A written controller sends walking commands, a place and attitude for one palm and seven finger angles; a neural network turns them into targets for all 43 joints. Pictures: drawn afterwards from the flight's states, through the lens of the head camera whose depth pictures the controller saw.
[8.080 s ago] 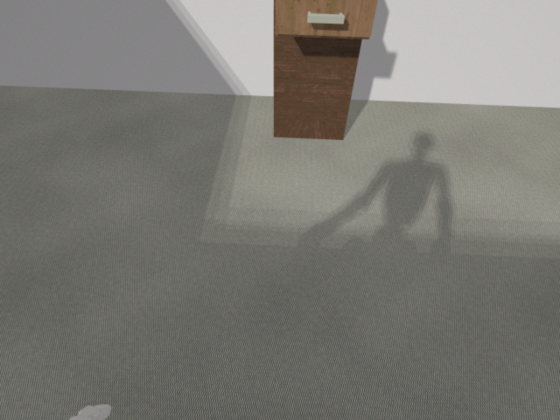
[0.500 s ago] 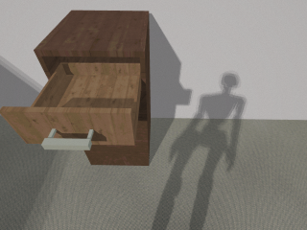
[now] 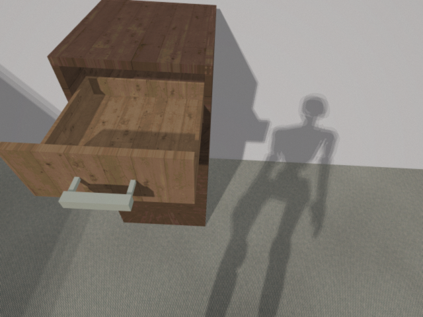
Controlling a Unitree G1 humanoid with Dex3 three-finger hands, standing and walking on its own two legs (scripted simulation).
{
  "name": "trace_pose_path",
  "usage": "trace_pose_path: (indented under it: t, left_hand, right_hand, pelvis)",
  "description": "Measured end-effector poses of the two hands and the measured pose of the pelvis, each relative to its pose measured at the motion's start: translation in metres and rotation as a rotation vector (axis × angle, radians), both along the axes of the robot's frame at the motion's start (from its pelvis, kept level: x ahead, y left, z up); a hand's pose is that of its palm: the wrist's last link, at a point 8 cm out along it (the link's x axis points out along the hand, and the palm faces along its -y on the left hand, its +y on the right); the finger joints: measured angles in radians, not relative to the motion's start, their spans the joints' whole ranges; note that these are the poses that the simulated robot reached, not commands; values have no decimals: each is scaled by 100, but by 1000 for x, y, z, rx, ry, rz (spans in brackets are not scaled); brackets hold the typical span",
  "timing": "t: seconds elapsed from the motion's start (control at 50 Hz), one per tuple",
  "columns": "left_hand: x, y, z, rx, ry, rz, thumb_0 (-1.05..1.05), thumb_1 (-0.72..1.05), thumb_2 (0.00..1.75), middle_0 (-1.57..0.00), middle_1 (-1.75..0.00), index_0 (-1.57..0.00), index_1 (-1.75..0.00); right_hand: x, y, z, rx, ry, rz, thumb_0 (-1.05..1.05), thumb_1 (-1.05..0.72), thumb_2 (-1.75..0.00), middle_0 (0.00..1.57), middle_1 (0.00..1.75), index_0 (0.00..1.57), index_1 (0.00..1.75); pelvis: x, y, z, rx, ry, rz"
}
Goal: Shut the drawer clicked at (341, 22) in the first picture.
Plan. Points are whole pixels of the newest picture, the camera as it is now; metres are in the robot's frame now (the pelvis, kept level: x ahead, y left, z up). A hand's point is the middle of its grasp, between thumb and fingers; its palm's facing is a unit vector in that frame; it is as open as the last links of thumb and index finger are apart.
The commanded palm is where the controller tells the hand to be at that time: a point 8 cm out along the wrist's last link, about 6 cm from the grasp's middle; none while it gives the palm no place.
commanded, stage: come to a stop and stand still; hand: left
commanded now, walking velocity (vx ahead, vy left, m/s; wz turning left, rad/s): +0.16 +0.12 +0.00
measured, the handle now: (100, 192) +0.33 +0.26 +0.03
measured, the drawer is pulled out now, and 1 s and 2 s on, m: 0.30 0.30 0.30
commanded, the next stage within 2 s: look again from close up in 1.54 s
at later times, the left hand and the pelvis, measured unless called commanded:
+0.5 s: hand out of the picture +0.11 +0.18 -0.17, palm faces +0.06 -0.98 -0.21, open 7.3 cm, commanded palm none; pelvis +0.02 +0.00 +0.00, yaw +2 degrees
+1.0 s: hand out of the picture +0.00 +0.20 -0.16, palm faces +0.04 -0.97 -0.25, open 7.4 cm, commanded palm none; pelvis +0.03 +0.01 +0.00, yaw +1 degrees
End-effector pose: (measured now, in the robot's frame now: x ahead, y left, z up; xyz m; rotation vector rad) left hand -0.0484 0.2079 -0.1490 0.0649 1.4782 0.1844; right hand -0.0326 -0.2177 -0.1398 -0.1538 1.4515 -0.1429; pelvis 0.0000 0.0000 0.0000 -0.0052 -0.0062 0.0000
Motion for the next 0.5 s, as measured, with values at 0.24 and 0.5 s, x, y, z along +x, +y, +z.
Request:
trace_pose_path:
  t: [0.24,0.5]
  left_hand:
    - [115,27,18,90,-152,-72,2,94,90,-20,-30,-20,-30]
    - [144,20,12,70,-288,-80,1,92,90,-20,-30,-20,-30]
  right_hand:
    - [-1,26,-1,50,77,-41,0,-91,-90,20,30,20,30]
    - [71,3,-6,3,-97,-21,1,-92,-90,20,30,20,30]
  pelvis:
    - [32,4,6,15,-5,11]
    - [23,2,-1,17,-12,35]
